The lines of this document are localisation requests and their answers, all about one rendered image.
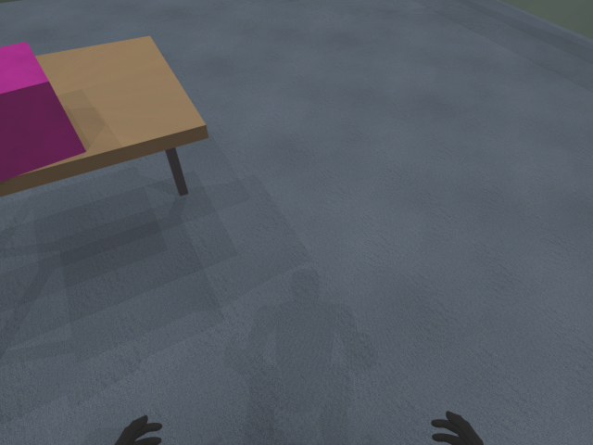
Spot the table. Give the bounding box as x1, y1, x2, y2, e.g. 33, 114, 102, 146
0, 36, 208, 197

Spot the robot left hand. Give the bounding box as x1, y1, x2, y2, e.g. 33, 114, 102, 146
115, 415, 162, 445

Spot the robot right hand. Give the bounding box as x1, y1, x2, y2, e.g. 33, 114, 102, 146
431, 411, 484, 445

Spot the carton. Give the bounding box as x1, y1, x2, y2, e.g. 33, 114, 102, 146
0, 42, 86, 182

